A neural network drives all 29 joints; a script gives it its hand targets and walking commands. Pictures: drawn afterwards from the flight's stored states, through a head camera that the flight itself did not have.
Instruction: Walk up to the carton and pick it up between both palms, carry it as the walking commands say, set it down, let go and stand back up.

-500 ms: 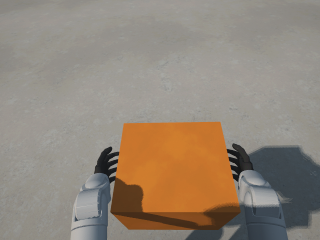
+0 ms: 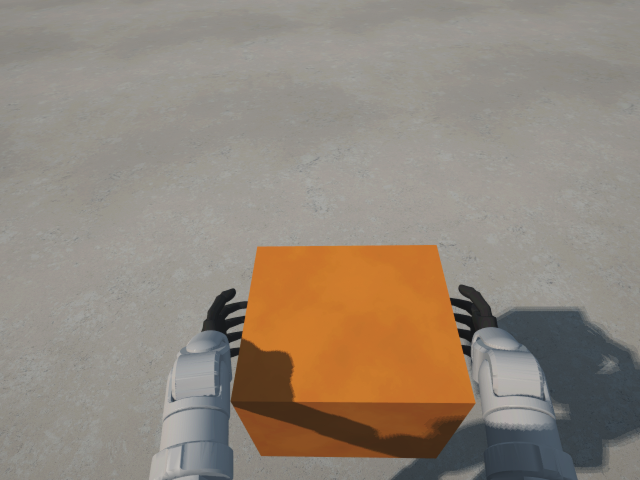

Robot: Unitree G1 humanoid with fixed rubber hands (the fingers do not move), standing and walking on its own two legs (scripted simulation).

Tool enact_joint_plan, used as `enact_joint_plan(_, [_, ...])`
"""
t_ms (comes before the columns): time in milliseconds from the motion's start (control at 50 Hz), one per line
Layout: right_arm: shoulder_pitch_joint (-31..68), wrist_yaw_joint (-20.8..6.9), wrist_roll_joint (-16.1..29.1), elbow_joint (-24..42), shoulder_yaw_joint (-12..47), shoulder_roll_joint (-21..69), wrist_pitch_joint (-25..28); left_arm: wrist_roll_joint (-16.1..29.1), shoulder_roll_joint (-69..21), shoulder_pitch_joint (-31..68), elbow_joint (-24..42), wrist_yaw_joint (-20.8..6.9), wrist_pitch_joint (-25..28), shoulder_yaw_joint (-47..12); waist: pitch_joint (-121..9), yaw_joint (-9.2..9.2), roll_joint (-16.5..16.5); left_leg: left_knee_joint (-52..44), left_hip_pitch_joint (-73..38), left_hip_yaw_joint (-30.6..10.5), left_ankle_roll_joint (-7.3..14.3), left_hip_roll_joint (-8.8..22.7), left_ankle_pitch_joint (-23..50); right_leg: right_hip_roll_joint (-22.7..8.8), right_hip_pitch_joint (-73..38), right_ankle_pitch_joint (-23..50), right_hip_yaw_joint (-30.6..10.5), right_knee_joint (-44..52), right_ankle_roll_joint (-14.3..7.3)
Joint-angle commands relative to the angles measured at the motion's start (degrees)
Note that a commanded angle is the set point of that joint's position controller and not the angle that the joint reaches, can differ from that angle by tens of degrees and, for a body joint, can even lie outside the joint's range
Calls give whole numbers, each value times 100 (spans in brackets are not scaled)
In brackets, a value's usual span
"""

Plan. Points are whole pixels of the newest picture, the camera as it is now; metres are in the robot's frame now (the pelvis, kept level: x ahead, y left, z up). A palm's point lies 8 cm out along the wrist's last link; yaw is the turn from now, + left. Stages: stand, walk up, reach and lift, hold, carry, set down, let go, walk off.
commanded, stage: set down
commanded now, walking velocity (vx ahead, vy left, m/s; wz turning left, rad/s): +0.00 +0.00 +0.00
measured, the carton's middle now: (346, 352) +0.30 +0.01 -0.04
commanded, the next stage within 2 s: none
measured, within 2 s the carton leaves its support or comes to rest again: neither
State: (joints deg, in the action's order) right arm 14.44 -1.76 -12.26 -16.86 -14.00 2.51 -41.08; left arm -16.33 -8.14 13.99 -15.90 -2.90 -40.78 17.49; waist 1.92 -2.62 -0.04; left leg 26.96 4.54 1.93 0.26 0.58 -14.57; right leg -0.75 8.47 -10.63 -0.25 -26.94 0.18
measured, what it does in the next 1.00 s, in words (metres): lowers itself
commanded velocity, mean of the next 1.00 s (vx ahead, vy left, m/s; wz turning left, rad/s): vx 0.00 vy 0.00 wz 0.00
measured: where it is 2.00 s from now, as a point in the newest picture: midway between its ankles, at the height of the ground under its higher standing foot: outside the picture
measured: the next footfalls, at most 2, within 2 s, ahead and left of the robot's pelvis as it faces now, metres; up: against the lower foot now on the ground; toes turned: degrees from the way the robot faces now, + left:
none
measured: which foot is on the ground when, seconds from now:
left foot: down 0.00-1.00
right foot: down 0.00-1.00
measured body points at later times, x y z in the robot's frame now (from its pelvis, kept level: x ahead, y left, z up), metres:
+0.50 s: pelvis +0.01 -0.01 -0.01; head +0.08 -0.02 +0.44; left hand +0.30 +0.19 -0.05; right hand +0.34 -0.16 -0.05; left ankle +0.01 +0.12 -0.74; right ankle +0.06 -0.12 -0.74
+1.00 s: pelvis -0.04 +0.00 -0.07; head +0.13 +0.00 +0.34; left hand +0.33 +0.20 -0.14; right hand +0.37 -0.16 -0.13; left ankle +0.01 +0.12 -0.74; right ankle +0.06 -0.12 -0.74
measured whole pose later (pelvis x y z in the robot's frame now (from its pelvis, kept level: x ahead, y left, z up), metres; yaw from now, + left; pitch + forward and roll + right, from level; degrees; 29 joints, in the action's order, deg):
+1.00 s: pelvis -0.04 +0.00 -0.07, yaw +2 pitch +25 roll +0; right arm 34.6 -1.8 -13.5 -30.4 -22.7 1.0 -21.6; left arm -12.9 -5.5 33.4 -30.4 -0.9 -21.8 26.1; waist -3.7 -2.5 -0.5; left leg 55.6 60.9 -0.1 0.0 0.0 -19.6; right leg -0.9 63.2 -14.7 0.2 -52.9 0.0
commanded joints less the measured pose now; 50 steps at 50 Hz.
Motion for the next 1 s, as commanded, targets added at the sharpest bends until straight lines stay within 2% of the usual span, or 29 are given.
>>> enact_joint_plan(0, [4062, -1707, 1491, 485, 3308, 5493, 647, 1627, -5033, 3605, 105, -1460, 454, -3532, -1439, -82, -248, -948, 394, -791, 210, -276, -103, 564, -632, -143, -334, 367, -230])
enact_joint_plan(60, [4040, -1745, 1388, 329, 3155, 5459, 894, 1658, -5157, 3768, 63, -1507, 670, -3573, -1875, 13, -329, -765, 195, -736, 116, -292, 507, 598, -572, 289, -349, 322, -284])
enact_joint_plan(160, [3747, -1670, 1147, 39, 2989, 5536, 1246, 1632, -5080, 3692, -190, -1580, 1059, -3470, -2231, 175, -58, -461, 298, -646, 76, -376, 1224, 564, -483, 877, -385, 284, -263])
enact_joint_plan(300, [3483, -1518, 1139, 6, 3221, 5675, 1701, 1484, -4883, 3201, -410, -1559, 1592, -3291, -2934, 18, 218, -44, 835, -642, 105, -492, 2105, 559, -418, 1959, -421, -42, -134])
enact_joint_plan(440, [3438, -1381, 1078, -178, 3256, 5607, 2126, 1322, -4585, 3141, -599, -1536, 2034, -3118, -3445, -128, 288, 408, 1743, -563, 142, -627, 2083, 547, -162, 2325, -521, -464, -73])
enact_joint_plan(580, [3751, -1285, 941, -523, 2998, 5467, 2512, 1288, -4417, 3725, -760, -1585, 2388, -3039, -4153, -68, 77, 1041, 2601, -460, 114, -651, 1884, 608, 555, 2153, -510, -1067, -77])
enact_joint_plan(660, [4135, -1284, 918, -576, 2950, 5457, 2574, 1327, -4470, 4156, -824, -1615, 2435, -3055, -4600, -2, 7, 1368, 2949, -410, 76, -652, 1670, 658, 1000, 1802, -428, -1390, -96])
enact_joint_plan(820, [5174, -1513, 838, -805, 2726, 5467, 2376, 1352, -4736, 5190, -1056, -1692, 2209, -2912, -5120, 50, -9, 1819, 3528, -376, 35, -633, 770, 708, 2134, 599, -212, -1989, -166])
enact_joint_plan(980, [5834, -1744, 808, -1098, 2492, 5545, 2192, 1392, -4866, 5848, -1277, -1795, 2055, -2688, -5714, 14, 143, 2301, 4099, -350, 37, -636, 448, 717, 2910, 185, -99, -2533, -198])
